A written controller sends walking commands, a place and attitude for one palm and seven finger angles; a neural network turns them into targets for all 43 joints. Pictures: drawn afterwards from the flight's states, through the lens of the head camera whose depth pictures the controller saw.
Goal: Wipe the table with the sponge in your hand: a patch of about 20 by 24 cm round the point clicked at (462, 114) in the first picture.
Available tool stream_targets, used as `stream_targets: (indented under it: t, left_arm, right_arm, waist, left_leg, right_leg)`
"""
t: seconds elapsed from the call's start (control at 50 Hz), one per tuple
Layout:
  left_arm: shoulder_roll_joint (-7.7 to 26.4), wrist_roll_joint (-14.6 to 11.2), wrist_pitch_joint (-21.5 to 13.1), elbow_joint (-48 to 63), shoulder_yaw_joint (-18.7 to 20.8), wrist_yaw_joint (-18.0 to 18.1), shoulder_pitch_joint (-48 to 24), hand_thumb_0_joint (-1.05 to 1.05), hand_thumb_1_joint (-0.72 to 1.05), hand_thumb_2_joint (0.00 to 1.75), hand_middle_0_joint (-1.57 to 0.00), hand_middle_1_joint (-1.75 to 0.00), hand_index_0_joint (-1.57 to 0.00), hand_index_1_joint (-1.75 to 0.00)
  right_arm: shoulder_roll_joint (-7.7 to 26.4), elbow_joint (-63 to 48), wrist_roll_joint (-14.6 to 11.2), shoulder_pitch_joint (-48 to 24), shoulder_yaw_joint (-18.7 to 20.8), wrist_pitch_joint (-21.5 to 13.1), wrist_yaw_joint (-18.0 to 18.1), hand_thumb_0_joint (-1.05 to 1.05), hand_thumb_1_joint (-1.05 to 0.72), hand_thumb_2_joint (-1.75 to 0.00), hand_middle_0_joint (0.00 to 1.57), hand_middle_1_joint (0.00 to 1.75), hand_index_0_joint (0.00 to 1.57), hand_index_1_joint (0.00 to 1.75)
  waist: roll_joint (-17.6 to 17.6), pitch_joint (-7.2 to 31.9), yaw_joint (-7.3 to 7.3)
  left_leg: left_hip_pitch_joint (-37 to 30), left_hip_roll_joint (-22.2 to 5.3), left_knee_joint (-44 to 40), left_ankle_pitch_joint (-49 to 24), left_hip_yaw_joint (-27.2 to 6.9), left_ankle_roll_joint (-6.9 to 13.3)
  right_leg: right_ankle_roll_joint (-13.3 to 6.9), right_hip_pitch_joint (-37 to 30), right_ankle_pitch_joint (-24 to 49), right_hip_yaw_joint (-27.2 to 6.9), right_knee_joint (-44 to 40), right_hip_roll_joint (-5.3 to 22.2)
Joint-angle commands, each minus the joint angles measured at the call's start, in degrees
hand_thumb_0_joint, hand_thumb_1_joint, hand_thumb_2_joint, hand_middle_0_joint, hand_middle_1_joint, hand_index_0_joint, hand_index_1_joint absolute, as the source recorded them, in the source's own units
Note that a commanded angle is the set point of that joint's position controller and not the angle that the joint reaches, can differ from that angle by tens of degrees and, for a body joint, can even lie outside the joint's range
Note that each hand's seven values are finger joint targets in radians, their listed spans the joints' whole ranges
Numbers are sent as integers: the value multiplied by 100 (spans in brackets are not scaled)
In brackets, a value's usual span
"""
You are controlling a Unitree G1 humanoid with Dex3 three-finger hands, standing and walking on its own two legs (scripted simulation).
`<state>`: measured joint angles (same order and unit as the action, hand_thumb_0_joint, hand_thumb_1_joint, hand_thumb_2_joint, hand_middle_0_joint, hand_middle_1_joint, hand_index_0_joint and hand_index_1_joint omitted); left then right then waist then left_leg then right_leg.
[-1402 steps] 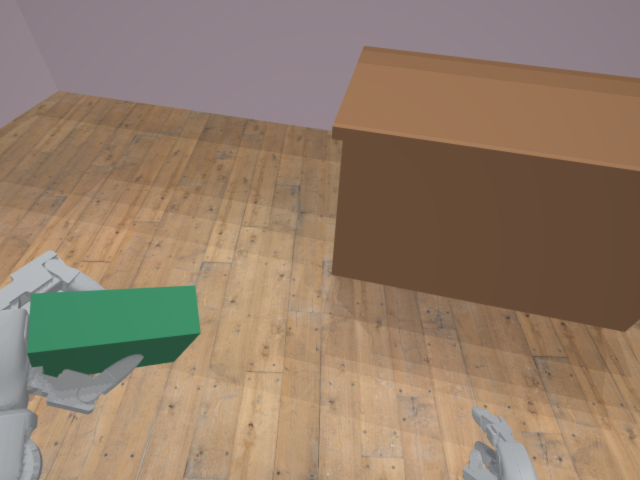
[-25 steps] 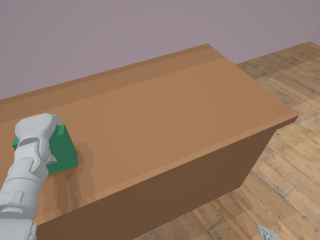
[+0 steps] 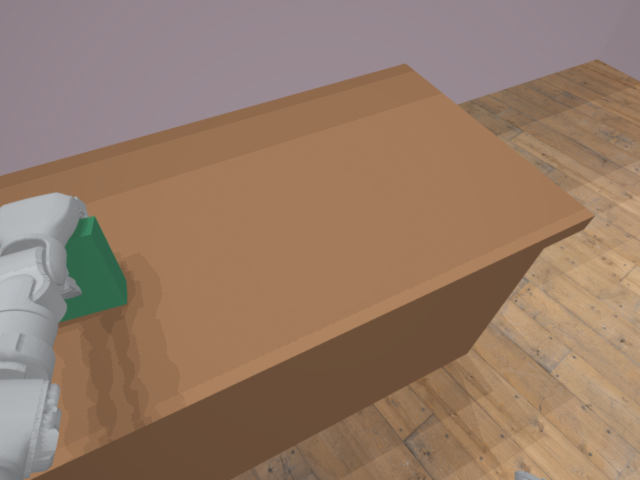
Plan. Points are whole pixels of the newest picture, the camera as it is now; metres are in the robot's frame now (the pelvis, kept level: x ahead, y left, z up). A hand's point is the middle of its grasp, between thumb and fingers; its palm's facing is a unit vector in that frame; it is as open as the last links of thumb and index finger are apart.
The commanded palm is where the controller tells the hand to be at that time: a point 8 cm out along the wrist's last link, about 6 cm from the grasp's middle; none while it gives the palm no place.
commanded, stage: slide back across to the first lane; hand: left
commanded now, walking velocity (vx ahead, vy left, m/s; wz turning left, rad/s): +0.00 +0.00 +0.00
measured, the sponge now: (71, 284) +0.36 +0.36 +0.02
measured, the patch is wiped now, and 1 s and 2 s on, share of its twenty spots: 0.95 0.95 0.95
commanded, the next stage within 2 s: wipe back along the first lane in 0.76 s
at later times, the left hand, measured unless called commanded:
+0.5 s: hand (41, 244) +0.40 +0.39 +0.07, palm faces -0.09 -0.04 -0.99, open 9.5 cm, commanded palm +0.36 +0.40 +0.11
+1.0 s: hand out of the picture +0.36 +0.44 +0.07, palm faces -0.09 -0.03 -1.00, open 9.5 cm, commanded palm +0.32 +0.43 +0.10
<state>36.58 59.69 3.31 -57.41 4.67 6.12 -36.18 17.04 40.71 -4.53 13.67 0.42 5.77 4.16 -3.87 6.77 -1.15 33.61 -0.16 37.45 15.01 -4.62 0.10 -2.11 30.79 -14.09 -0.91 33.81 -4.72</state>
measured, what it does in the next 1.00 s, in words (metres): shifts its weight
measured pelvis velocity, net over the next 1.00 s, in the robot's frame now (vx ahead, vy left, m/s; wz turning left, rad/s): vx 0.04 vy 0.04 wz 0.00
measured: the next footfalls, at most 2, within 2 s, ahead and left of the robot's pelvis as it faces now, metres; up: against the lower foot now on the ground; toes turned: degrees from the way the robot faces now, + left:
none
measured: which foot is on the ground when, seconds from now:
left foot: down 0.00-1.00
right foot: down 0.00-1.00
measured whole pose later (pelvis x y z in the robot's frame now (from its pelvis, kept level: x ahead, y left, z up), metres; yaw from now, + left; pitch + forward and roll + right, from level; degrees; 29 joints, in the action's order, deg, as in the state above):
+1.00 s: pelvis +0.04 +0.04 +0.01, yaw +0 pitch +8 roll -3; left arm 37.9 56.7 2.6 -37.4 11.1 4.6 -18.0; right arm 16.8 38.4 -3.7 10.1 1.3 7.3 2.0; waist -2.6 5.3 1.6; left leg 24.6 2.3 33.3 16.9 -3.5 3.0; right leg 0.5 20.1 -14.8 -2.2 26.4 -2.0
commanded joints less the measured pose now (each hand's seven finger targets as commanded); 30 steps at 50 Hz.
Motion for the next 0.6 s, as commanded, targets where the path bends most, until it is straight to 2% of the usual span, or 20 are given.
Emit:
stream_targets:
  t: [0.0,0.02,0.04,0.08,0.14,0.16,0.2,0.22,0.24,0.26,0.3,0.32,0.34,0.38,0.42,0.44,0.46,0.52,0.54,0.58]
  left_arm:
    - [1841,217,211,240,263,399,-1567,0,10,130,-120,-160,-120,-160]
    - [1794,215,209,255,217,406,-1644,0,10,130,-120,-160,-120,-160]
    - [1910,200,154,303,365,403,-1690,0,10,130,-120,-160,-120,-160]
    - [1669,268,184,222,135,405,-1579,0,10,130,-120,-160,-120,-160]
    - [1938,190,150,388,443,418,-1519,0,10,130,-120,-160,-120,-160]
    - [1911,224,147,457,339,418,-1643,0,10,130,-120,-160,-120,-160]
    - [1994,216,173,473,429,436,-1573,0,10,130,-120,-160,-120,-160]
    - [2119,229,172,559,539,445,-1528,0,10,130,-120,-160,-120,-160]
    - [2164,175,139,727,645,444,-1512,0,10,130,-120,-160,-120,-160]
    - [2075,203,157,766,548,444,-1412,0,10,130,-120,-160,-120,-160]
    - [2017,211,239,803,538,449,-1254,0,10,130,-120,-160,-120,-160]
    - [1960,202,294,797,485,445,-1231,0,10,130,-120,-160,-120,-160]
    - [1954,139,270,898,520,420,-1346,0,10,130,-120,-160,-120,-160]
    - [2090,171,323,849,625,385,-990,0,10,130,-120,-160,-120,-160]
    - [2006,210,353,911,589,363,-865,0,10,130,-120,-160,-120,-160]
    - [2065,142,308,1053,715,336,-827,0,10,130,-120,-160,-120,-160]
    - [2138,194,337,1000,695,321,-772,0,10,130,-120,-160,-120,-160]
    - [2069,228,381,1101,663,280,-657,0,10,130,-120,-160,-120,-160]
    - [2204,187,329,1246,835,257,-647,0,10,130,-120,-160,-120,-160]
    - [2117,171,345,1377,819,222,-249,0,10,130,-120,-160,-120,-160]
  right_arm:
    - [832,-568,-10,0,264,-152,69,0,-90,-90,20,30,20,30]
    - [837,-566,-3,3,263,-151,62,0,-90,-90,20,30,20,30]
    - [836,-527,2,-5,274,-160,60,0,-90,-90,20,30,20,30]
    - [814,-558,5,70,284,-139,36,0,-90,-90,20,30,20,30]
    - [824,-579,0,-25,284,-123,26,0,-90,-90,20,30,20,30]
    - [828,-592,6,58,294,-116,33,0,-90,-90,20,30,20,30]
    - [827,-609,-12,10,301,-117,20,0,-90,-90,20,30,20,30]
    - [835,-622,-8,-7,303,-108,19,0,-90,-90,20,30,20,30]
    - [826,-627,-5,-103,296,-114,22,0,-90,-90,20,30,20,30]
    - [812,-646,3,-36,313,-110,8,0,-90,-90,20,30,20,30]
    - [804,-658,-16,-128,310,-102,-10,0,-90,-90,20,30,20,30]
    - [799,-679,-26,-194,293,-103,-22,0,-90,-90,20,30,20,30]
    - [799,-655,-25,-261,278,-126,-16,0,-90,-90,20,30,20,30]
    - [813,-687,-6,-228,283,-107,-40,0,-90,-90,20,30,20,30]
    - [812,-713,-2,-312,278,-83,-59,0,-90,-90,20,30,20,30]
    - [810,-713,3,-384,265,-92,-56,0,-90,-90,20,30,20,30]
    - [838,-716,22,-326,274,-68,-58,0,-90,-90,20,30,20,30]
    - [825,-755,18,-413,272,-38,-83,0,-90,-90,20,30,20,30]
    - [832,-746,24,-487,263,-44,-80,0,-90,-90,20,30,20,30]
    - [814,-821,43,-442,288,-23,-112,0,-90,-90,20,30,20,30]
  waist:
    - [614,1117,-120]
    - [561,1142,-143]
    - [499,1259,-91]
    - [335,1233,-124]
    - [317,1388,32]
    - [321,1444,-35]
    - [392,1375,2]
    - [363,1430,67]
    - [163,1490,134]
    - [138,1557,141]
    - [124,1429,155]
    - [84,1221,146]
    - [52,1234,159]
    - [165,1310,249]
    - [136,1204,263]
    - [60,1270,330]
    - [36,1209,307]
    - [81,1140,313]
    - [-102,1198,396]
    - [-2,1363,423]
  left_leg:
    - [-262,130,-360,6,317,326]
    - [-290,111,-372,25,331,326]
    - [-353,106,-376,-140,307,327]
    - [-440,113,-352,-160,323,321]
    - [-573,101,-454,-276,258,322]
    - [-636,106,-440,-268,270,341]
    - [-686,102,-489,-267,268,338]
    - [-729,104,-519,-336,242,327]
    - [-867,96,-562,-536,214,329]
    - [-963,109,-543,-612,225,336]
    - [-1076,98,-621,-605,209,315]
    - [-1063,102,-675,-505,207,309]
    - [-1137,75,-738,-587,167,307]
    - [-1127,105,-737,-652,166,310]
    - [-1185,105,-776,-719,162,295]
    - [-1253,99,-818,-888,122,286]
    - [-1276,111,-780,-861,142,303]
    - [-1338,110,-822,-982,138,273]
    - [-1415,99,-850,-1181,112,261]
    - [-1506,116,-785,-1409,131,260]
  right_leg:
    - [-50,-814,321,-259,-701,260]
    - [-49,-782,293,-255,-704,268]
    - [-86,-832,475,-255,-663,249]
    - [-83,-715,424,-166,-648,235]
    - [-125,-858,417,-168,-646,214]
    - [-99,-865,369,-106,-650,211]
    - [-95,-887,332,-100,-682,208]
    - [-109,-956,363,-75,-660,205]
    - [-149,-998,503,-78,-645,202]
    - [-143,-1072,556,-20,-634,192]
    - [-143,-1026,455,11,-690,190]
    - [-144,-951,318,24,-744,189]
    - [-172,-967,360,30,-758,187]
    - [-168,-1184,447,43,-760,204]
    - [-182,-1167,479,47,-779,202]
    - [-214,-1238,596,34,-771,199]
    - [-205,-1246,579,59,-793,198]
    - [-208,-1274,693,70,-819,212]
    - [-252,-1328,822,42,-797,210]
    - [-237,-1527,1126,64,-767,223]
